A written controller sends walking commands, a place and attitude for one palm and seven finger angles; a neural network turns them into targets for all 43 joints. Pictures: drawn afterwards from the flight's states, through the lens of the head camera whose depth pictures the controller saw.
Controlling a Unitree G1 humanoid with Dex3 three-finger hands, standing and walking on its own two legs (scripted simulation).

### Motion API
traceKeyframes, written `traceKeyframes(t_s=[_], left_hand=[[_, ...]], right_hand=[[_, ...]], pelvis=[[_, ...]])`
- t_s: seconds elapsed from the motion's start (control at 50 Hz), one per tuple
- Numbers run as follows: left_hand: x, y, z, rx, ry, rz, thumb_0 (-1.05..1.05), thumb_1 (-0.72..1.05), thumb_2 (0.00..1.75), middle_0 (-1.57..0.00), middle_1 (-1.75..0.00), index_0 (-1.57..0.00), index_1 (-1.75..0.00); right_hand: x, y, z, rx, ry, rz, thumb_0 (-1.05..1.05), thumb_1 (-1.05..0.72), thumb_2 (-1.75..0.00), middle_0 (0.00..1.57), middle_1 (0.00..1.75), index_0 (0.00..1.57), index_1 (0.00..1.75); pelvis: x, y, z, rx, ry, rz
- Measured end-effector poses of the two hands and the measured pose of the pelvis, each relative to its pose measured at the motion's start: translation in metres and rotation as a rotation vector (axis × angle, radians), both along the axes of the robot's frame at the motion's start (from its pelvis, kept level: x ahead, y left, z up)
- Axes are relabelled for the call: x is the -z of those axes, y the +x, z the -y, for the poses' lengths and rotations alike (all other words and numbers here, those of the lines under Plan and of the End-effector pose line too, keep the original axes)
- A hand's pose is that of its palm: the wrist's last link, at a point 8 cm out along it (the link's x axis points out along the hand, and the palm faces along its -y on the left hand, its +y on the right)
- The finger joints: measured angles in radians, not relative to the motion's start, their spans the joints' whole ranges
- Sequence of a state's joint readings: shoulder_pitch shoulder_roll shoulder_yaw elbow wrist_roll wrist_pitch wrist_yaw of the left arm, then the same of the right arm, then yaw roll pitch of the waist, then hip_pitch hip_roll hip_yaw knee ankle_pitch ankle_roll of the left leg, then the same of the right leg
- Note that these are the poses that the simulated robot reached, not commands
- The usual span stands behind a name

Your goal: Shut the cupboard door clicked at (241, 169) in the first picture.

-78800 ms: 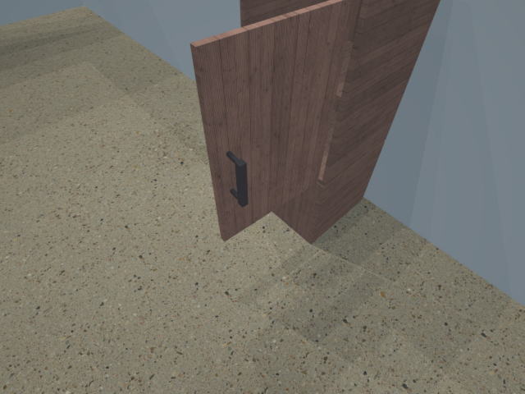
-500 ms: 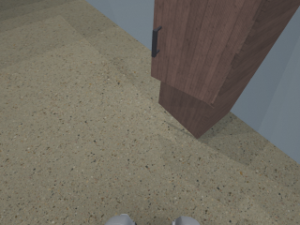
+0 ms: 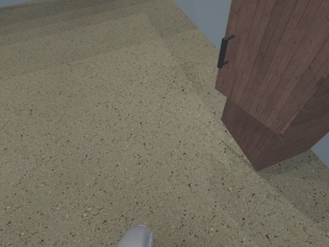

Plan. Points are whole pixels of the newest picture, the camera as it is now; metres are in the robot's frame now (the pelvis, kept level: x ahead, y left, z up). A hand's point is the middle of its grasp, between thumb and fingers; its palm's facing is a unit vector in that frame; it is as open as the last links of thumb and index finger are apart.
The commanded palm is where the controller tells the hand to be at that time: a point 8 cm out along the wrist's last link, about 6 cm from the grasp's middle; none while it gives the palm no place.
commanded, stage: walk to a spot facing it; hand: left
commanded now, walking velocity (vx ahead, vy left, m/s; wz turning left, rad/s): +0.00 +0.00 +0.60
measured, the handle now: (225, 51) +0.87 -0.25 -0.08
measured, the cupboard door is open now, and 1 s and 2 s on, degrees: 17 17 17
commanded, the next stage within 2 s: turn to face it in 1.32 s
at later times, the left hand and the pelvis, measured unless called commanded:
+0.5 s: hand out of the picture +0.02 +0.26 -0.16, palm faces +0.33 -0.91 -0.26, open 7.3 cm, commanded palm none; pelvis +0.01 +0.03 +0.00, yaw +17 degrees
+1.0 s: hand out of the picture +0.02 +0.17 -0.16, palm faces +0.62 -0.75 -0.23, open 7.3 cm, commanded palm none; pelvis +0.13 +0.03 +0.00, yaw +39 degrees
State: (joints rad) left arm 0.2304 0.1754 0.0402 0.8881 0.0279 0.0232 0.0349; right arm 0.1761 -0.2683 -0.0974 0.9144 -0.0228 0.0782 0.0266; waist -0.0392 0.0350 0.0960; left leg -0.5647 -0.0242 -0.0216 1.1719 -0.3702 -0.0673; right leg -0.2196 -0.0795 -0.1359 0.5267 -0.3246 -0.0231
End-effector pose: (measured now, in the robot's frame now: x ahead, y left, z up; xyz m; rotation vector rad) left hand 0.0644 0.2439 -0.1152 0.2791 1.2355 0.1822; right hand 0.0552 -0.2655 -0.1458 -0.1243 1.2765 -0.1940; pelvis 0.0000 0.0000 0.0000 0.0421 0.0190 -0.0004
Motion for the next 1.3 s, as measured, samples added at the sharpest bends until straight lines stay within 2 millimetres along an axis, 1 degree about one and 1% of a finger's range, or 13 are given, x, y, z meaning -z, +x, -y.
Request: traceKeyframes(t_s=[0.14,0.24,0.3,0.36,0.48,0.68,0.74,0.84,0.98,1.04,1.14,1.22,1.3], left_hand=[[0.014,-0.055,-0.001,-0.164,-0.041,-0.045,0.0,0.91,0.9,-0.2,-0.3,-0.21,-0.3],[0.038,-0.099,-0.02,-0.279,-0.072,-0.099,0.0,0.9,0.9,-0.2,-0.3,-0.21,-0.3],[0.045,-0.114,-0.033,-0.322,-0.074,-0.14,0.0,0.91,0.9,-0.2,-0.3,-0.21,-0.3],[0.038,-0.11,-0.043,-0.345,-0.067,-0.122,0.01,0.91,0.9,-0.2,-0.3,-0.2,-0.3],[0.017,-0.075,-0.058,-0.35,-0.046,0.023,0.01,0.91,0.9,-0.2,-0.3,-0.2,-0.3],[-0.003,-0.008,-0.043,-0.335,0.024,0.186,0.0,0.91,0.9,-0.2,-0.3,-0.2,-0.3],[-0.008,-0.014,-0.029,-0.403,0.029,0.186,0.0,0.91,0.9,-0.2,-0.3,-0.21,-0.3],[-0.008,-0.039,-0.001,-0.524,-0.014,0.078,0.0,0.91,0.9,-0.2,-0.3,-0.21,-0.3],[0.009,-0.076,0.035,-0.712,-0.11,-0.07,0.0,0.91,0.9,-0.2,-0.3,-0.21,-0.3],[0.018,-0.092,0.047,-0.798,-0.155,-0.135,0.0,0.91,0.9,-0.2,-0.3,-0.21,-0.3],[0.036,-0.115,0.049,-0.907,-0.235,-0.252,0.0,0.91,0.9,-0.2,-0.3,-0.21,-0.3],[0.049,-0.11,0.009,-0.947,-0.248,-0.271,0.01,0.91,0.9,-0.2,-0.3,-0.21,-0.3],[0.042,-0.066,-0.067,-0.943,-0.155,-0.109,0.01,0.91,0.9,-0.2,-0.3,-0.2,-0.3]], right_hand=[[-0.001,0.053,-0.023,-0.177,-0.003,-0.006,0.0,-0.91,-0.9,0.2,0.3,0.2,0.3],[-0.007,0.108,-0.059,-0.308,-0.03,0.097,0.0,-0.91,-0.9,0.2,0.3,0.2,0.3],[-0.016,0.126,-0.077,-0.358,-0.041,0.16,0.0,-0.91,-0.9,0.2,0.3,0.2,0.3],[-0.026,0.13,-0.086,-0.385,-0.056,0.176,0.0,-0.91,-0.9,0.2,0.3,0.2,0.3],[-0.028,0.118,-0.086,-0.416,-0.05,0.13,0.0,-0.9,-0.9,0.21,0.3,0.21,0.3],[0.011,0.099,-0.044,-0.406,-0.004,-0.056,0.0,-0.9,-0.9,0.21,0.3,0.21,0.3],[0.012,0.113,-0.038,-0.449,-0.006,-0.114,0.0,-0.9,-0.9,0.21,0.3,0.21,0.3],[0.0,0.162,-0.052,-0.512,0.01,-0.108,0.01,-0.91,-0.9,0.2,0.3,0.2,0.3],[-0.004,0.248,-0.113,-0.675,0.01,-0.075,0.0,-0.91,-0.9,0.2,0.3,0.2,0.3],[-0.002,0.291,-0.16,-0.777,0.012,-0.039,0.0,-0.91,-0.9,0.2,0.3,0.2,0.3],[-0.001,0.364,-0.26,-0.927,0.026,0.109,0.0,-0.91,-0.9,0.2,0.3,0.2,0.3],[-0.006,0.398,-0.316,-0.973,0.03,0.236,0.0,-0.91,-0.9,0.2,0.3,0.2,0.3],[-0.021,0.405,-0.337,-0.993,-0.003,0.227,0.0,-0.91,-0.9,0.2,0.3,0.2,0.3]], pelvis=[[0.004,0.001,-0.003,-0.114,-0.004,-0.001],[0.017,0.003,-0.019,-0.182,-0.024,-0.002],[0.017,0.002,-0.025,-0.207,-0.02,0.007],[0.01,0.002,-0.029,-0.237,-0.037,0.011],[0.0,0.006,-0.029,-0.296,-0.049,0.014],[0.012,0.046,-0.002,-0.405,-0.023,-0.001],[0.008,0.061,0.0,-0.466,-0.019,0.011],[-0.005,0.09,-0.006,-0.537,-0.003,0.004],[-0.003,0.126,-0.029,-0.658,-0.017,0.006],[0.002,0.14,-0.046,-0.703,-0.029,0.01],[0.021,0.162,-0.09,-0.757,-0.034,0.012],[0.029,0.174,-0.125,-0.796,-0.04,0.027],[0.015,0.188,-0.151,-0.828,-0.045,0.036]])
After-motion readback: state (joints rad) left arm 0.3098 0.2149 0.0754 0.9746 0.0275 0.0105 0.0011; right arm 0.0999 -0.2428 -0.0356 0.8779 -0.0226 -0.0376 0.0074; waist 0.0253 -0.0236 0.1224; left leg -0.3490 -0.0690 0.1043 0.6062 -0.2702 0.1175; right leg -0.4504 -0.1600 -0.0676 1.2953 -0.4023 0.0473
